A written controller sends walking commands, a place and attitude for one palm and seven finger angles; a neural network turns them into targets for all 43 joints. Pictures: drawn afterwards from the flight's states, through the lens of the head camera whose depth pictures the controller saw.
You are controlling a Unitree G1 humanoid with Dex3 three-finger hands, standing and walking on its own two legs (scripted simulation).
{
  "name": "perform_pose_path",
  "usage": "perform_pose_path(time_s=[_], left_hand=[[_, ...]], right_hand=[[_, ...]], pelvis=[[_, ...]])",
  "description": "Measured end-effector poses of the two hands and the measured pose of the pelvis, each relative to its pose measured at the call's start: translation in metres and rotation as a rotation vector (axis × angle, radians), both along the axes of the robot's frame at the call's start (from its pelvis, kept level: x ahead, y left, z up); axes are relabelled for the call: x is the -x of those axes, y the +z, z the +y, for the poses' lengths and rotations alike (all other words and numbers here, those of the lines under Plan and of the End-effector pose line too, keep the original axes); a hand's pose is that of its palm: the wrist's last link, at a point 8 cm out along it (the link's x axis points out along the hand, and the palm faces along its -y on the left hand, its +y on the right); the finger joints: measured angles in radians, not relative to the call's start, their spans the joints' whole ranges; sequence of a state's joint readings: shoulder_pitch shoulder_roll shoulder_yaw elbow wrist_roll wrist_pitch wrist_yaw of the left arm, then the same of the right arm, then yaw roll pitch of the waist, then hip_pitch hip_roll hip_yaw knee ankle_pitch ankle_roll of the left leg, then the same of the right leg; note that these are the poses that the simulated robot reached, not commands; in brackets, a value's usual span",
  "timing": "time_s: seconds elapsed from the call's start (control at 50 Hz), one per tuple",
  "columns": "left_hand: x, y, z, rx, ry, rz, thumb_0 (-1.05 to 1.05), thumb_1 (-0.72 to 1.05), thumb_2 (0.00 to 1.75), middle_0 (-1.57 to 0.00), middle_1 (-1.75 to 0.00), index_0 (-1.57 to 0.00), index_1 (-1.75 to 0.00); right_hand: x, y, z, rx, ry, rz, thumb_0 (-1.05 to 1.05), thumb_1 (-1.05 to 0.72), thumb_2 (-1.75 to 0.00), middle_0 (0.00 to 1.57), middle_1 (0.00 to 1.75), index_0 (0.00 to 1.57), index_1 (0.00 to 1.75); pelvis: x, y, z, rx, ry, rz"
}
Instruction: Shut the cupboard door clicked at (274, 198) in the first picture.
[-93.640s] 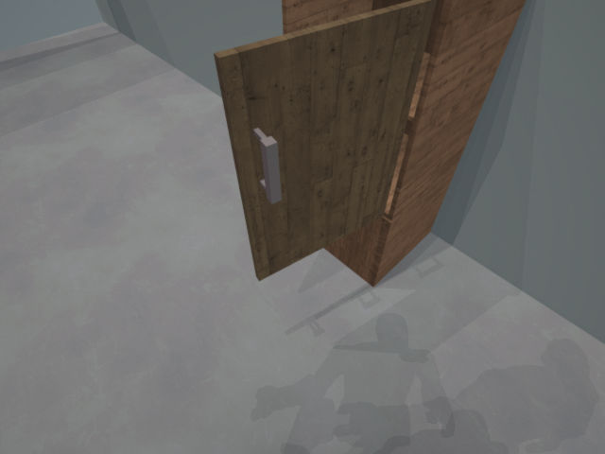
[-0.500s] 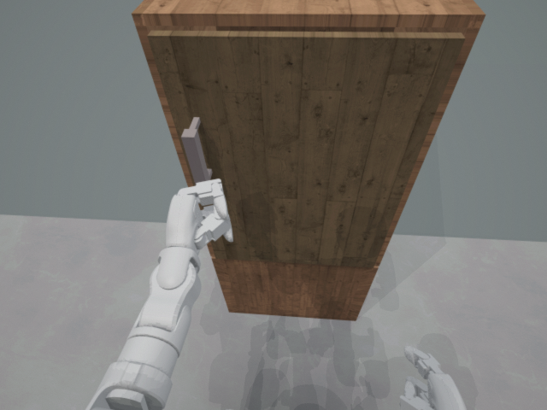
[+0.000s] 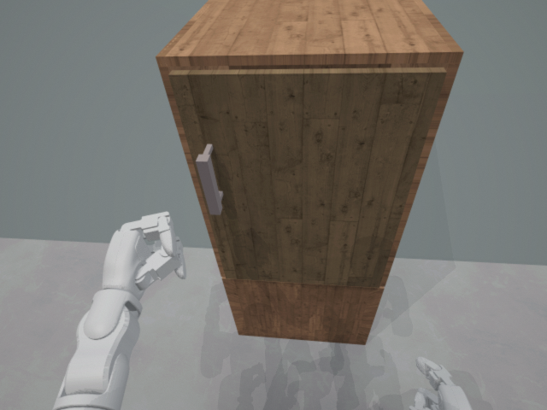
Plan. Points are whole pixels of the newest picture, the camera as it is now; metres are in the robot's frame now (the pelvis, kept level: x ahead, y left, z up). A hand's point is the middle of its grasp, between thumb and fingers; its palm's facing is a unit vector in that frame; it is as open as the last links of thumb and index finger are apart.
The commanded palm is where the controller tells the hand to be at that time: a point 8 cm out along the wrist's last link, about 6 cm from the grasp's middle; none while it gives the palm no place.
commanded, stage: draw the hand back to the body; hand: left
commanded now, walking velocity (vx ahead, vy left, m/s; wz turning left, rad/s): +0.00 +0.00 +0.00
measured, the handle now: (212, 179) +0.52 +0.16 +0.07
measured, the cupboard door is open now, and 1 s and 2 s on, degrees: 0 0 0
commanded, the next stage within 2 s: step back with the hand held close in 1.06 s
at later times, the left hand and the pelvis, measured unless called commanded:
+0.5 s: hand (59, 285) +0.22 +0.26 +0.16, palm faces +0.35 -0.88 -0.33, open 4.7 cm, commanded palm +0.17 +0.30 +0.18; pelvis +0.00 +0.03 +0.02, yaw +0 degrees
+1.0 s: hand (17, 292) +0.20 +0.29 +0.18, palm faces +0.45 -0.81 -0.37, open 7.4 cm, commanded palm +0.15 +0.33 +0.20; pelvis +0.01 +0.03 +0.02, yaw +0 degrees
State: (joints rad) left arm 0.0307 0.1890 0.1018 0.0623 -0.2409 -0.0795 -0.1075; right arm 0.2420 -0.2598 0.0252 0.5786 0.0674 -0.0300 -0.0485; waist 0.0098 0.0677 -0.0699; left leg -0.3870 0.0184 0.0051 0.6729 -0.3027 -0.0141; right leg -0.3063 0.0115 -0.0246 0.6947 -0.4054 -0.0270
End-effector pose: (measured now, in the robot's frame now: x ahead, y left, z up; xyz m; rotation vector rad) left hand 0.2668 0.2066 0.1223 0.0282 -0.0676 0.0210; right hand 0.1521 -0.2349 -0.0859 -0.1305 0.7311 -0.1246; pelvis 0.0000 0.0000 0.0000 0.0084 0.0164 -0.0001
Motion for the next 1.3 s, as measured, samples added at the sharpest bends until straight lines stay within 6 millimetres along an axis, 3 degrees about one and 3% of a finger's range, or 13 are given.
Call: perform_pose_path(time_s=[0.12,0.42,0.72,0.92,1.3], left_hand=[[0.024,0.013,0.015,-0.174,0.078,0.018,0.01,0.89,0.9,-1.18,-1.37,-1.18,-1.37],[0.076,0.045,0.081,-0.29,0.301,-0.001,0.01,0.89,0.9,-0.8,-0.95,-0.8,-0.95],[0.116,0.075,0.128,-0.409,0.463,-0.043,0.01,0.89,0.9,-0.39,-0.5,-0.39,-0.5],[0.116,0.069,0.123,-0.378,0.475,-0.039,0.01,0.89,0.9,-0.24,-0.34,-0.24,-0.34],[0.105,0.075,0.113,-0.444,0.432,-0.058,0.01,0.89,0.9,-0.21,-0.31,-0.21,-0.31]], right_hand=[[-0.014,0.017,0.013,0.019,0.004,-0.041,0.01,-0.91,-0.9,0.2,0.3,0.2,0.3],[-0.035,0.033,0.055,0.013,0.093,-0.07,0.01,-0.91,-0.89,0.21,0.3,0.2,0.3],[-0.031,0.031,0.054,0.021,0.082,-0.062,0.01,-0.91,-0.89,0.21,0.3,0.2,0.3],[-0.031,0.03,0.046,0.041,0.079,-0.06,0.01,-0.91,-0.89,0.21,0.3,0.2,0.3],[-0.033,0.028,0.031,0.039,0.039,-0.04,0.01,-0.91,-0.89,0.21,0.3,0.2,0.3]], pelvis=[[0.001,0.01,0.006,0.002,-0.002,-0.041],[-0.002,0.022,0.025,0.009,-0.004,-0.095],[-0.005,0.023,0.031,0.012,-0.008,-0.103],[-0.005,0.023,0.029,0.01,-0.003,-0.104],[-0.01,0.022,0.021,0.026,-0.002,-0.048]])
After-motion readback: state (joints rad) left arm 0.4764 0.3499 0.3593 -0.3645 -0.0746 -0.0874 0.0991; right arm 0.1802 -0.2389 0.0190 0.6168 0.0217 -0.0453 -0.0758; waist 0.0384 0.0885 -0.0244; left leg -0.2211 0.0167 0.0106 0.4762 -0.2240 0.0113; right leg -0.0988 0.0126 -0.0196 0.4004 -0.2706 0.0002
